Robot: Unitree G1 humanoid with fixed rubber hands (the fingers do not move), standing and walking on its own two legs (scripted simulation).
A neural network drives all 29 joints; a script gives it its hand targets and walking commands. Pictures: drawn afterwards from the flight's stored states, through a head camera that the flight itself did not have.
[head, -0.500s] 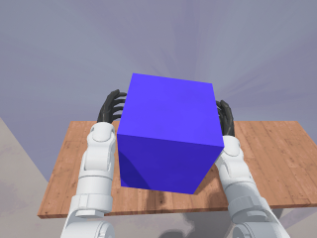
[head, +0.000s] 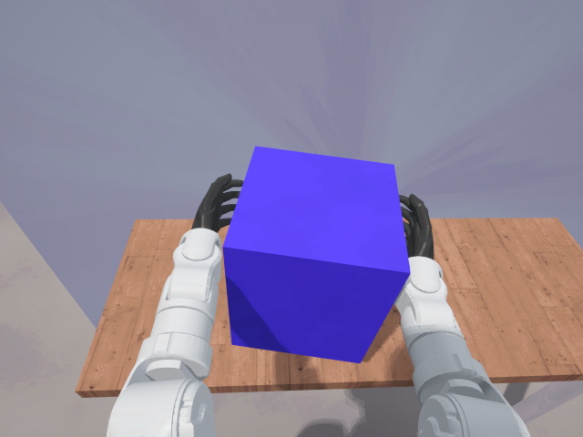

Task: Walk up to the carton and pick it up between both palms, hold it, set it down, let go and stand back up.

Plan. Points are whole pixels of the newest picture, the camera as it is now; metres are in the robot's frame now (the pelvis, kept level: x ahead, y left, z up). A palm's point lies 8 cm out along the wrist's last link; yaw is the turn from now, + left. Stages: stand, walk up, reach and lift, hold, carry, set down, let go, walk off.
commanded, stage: set down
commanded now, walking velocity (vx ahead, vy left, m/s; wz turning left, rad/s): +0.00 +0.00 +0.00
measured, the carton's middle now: (309, 258) +0.38 -0.02 +0.04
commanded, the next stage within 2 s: none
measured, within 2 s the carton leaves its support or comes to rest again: neither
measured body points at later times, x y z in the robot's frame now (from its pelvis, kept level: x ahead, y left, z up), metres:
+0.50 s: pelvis +0.01 +0.00 +0.00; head +0.04 +0.02 +0.45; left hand +0.42 +0.12 +0.05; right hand +0.38 -0.18 +0.05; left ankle +0.02 +0.10 -0.75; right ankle -0.01 -0.11 -0.75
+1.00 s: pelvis +0.02 +0.00 -0.01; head +0.08 +0.01 +0.44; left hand +0.43 +0.12 +0.01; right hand +0.39 -0.18 +0.01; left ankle +0.02 +0.10 -0.75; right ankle -0.01 -0.11 -0.75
